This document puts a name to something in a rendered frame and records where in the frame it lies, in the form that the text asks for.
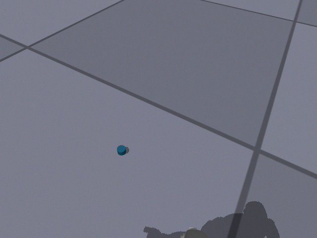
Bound tin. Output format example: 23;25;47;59
117;145;126;156

